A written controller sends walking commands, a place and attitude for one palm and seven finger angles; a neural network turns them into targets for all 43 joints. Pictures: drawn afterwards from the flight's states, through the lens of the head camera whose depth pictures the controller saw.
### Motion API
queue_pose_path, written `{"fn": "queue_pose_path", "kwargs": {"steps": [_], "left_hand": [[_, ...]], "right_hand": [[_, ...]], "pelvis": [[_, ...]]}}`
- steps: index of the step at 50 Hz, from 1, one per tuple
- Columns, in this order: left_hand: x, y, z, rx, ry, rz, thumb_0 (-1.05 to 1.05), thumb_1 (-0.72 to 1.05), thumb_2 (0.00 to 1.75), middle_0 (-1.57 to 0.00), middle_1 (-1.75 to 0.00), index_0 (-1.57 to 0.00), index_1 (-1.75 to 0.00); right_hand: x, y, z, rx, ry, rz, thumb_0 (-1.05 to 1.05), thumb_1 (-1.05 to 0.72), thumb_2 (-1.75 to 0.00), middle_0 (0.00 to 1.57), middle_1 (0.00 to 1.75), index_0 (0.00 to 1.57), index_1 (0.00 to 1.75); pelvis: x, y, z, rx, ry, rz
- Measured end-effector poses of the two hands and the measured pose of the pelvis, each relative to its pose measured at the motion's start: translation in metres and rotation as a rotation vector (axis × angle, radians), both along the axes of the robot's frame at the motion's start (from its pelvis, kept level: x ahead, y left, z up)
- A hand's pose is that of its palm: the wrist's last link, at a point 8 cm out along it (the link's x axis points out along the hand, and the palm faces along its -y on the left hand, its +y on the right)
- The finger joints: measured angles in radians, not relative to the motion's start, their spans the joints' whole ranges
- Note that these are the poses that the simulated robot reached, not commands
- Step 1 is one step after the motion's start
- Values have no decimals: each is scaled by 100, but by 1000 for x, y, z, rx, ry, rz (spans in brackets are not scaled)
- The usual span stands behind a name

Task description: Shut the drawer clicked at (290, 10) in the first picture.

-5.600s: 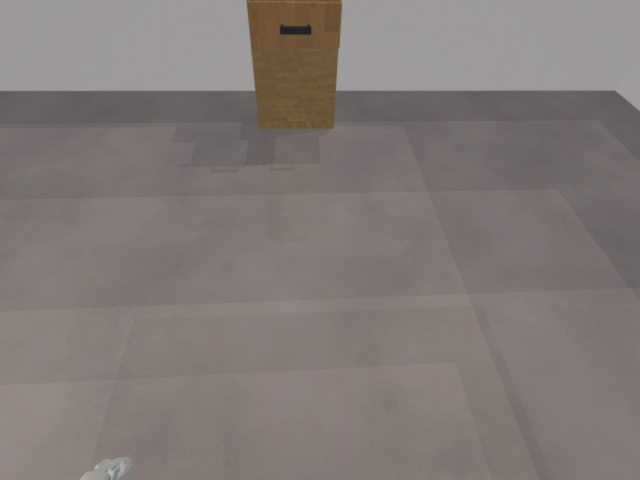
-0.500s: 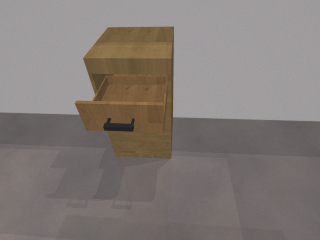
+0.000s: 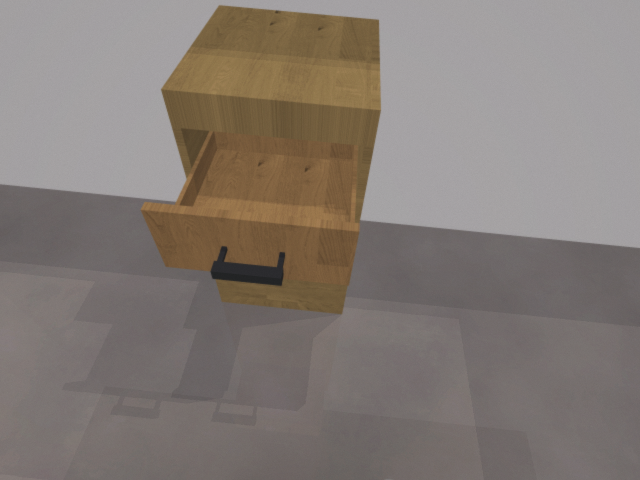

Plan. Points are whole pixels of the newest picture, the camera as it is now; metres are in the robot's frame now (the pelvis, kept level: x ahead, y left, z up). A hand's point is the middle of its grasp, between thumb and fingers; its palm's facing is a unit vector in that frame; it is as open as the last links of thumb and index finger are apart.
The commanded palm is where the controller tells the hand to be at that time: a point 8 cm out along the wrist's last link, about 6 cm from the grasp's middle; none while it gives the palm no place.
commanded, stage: take the last steps up to it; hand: left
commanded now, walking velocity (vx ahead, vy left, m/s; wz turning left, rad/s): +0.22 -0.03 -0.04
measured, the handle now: (250, 263) +0.49 +0.16 -0.12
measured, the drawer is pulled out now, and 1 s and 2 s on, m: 0.24 0.24 0.24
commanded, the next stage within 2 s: come to a stop and stand still in 0.20 s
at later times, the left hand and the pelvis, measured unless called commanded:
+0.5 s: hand (220, 443) +0.19 +0.15 -0.15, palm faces +0.00 -0.97 -0.26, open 7.1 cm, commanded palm none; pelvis +0.12 -0.03 +0.01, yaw -1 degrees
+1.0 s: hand out of the picture +0.11 +0.20 -0.17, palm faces -0.01 -0.98 -0.19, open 7.4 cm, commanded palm none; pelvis +0.10 +0.01 +0.01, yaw -3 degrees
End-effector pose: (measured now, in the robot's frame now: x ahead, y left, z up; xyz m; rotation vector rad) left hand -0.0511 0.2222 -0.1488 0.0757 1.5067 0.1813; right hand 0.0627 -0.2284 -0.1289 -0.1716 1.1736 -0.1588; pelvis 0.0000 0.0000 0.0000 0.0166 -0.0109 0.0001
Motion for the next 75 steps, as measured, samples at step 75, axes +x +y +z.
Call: {"fn": "queue_pose_path", "kwargs": {"steps": [75], "left_hand": [[133,-34,4,6,-37,-43,0,91,90,-21,-30,-21,-30]], "right_hand": [[0,-15,-12,25,329,-82,0,-91,-90,20,30,20,30]], "pelvis": [[99,-19,3,-8,15,-31]]}}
